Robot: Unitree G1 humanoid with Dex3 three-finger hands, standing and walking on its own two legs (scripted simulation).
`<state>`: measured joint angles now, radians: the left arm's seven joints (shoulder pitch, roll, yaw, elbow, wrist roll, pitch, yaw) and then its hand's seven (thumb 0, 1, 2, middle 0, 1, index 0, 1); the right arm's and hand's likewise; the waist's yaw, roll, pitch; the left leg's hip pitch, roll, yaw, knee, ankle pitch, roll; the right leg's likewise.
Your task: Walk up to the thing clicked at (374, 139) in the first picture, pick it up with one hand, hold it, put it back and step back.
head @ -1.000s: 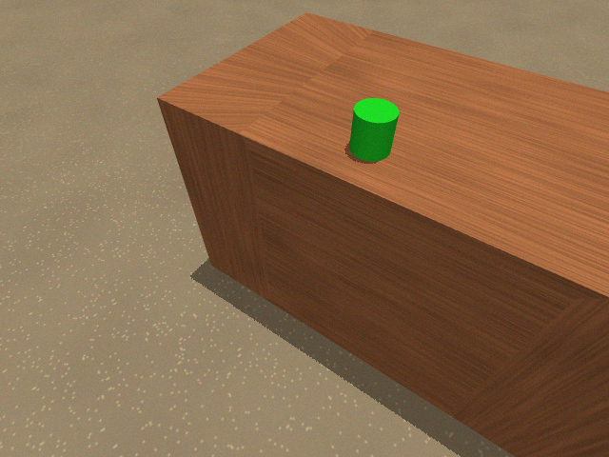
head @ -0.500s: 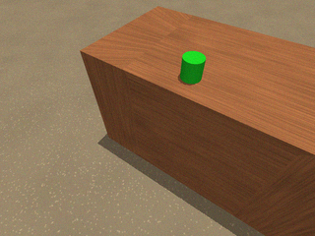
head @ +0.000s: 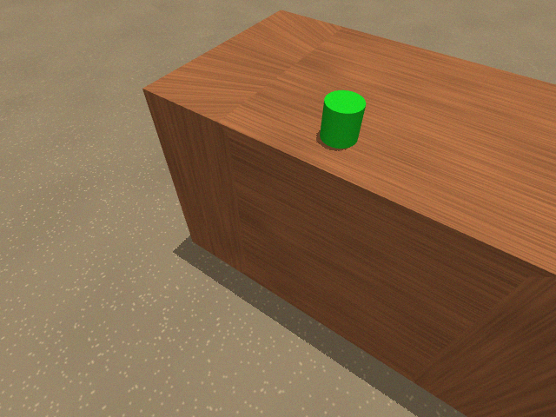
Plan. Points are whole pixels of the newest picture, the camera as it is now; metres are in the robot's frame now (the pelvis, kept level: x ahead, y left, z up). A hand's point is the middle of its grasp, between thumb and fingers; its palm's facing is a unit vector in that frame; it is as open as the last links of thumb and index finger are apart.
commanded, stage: stand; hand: left
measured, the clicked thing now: (341, 119) +0.70 -0.14 +0.01
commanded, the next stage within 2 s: walk up in 0.12 s
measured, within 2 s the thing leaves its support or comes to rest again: neither
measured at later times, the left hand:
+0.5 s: hand (156, 410) +0.16 +0.21 -0.16, palm faces -0.20 -0.88 -0.44, open 7.4 cm
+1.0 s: hand (187, 285) +0.39 +0.20 -0.18, palm faces -0.45 -0.77 -0.46, open 7.4 cm
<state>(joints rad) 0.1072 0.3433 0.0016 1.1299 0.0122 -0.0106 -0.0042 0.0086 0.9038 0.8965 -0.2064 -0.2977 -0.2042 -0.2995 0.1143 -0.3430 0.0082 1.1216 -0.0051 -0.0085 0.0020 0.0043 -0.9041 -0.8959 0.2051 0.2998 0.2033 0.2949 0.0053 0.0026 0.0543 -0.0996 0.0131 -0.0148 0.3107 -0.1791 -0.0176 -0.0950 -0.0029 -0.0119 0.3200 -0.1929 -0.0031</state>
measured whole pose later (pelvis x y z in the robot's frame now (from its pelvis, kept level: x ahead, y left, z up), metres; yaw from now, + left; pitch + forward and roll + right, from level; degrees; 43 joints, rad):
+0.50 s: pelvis +0.06 -0.07 -0.04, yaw -13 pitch -5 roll +0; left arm 0.30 0.42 0.10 0.91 0.03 -0.03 -0.06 0.01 0.91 0.90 -0.20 -0.30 -0.20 -0.30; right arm 0.22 -0.46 -0.10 0.92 -0.04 0.02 0.03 0.01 -0.90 -0.90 0.20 0.30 0.20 0.29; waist 0.02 0.06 0.11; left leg -0.21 0.12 0.02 0.99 -0.57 0.01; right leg -0.36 -0.03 -0.02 0.75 -0.31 0.00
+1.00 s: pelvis +0.18 -0.03 -0.04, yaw -26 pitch -2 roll -1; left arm 0.23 0.47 0.05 0.76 0.00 -0.01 0.05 0.01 0.90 0.90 -0.21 -0.30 -0.20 -0.30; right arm 0.18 -0.35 -0.06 0.77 -0.01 0.01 0.03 0.00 -0.90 -0.90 0.21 0.30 0.20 0.30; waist 0.00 -0.02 0.20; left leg -0.42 0.07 0.03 0.77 -0.31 0.00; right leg -0.51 0.06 0.11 1.24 -0.55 -0.03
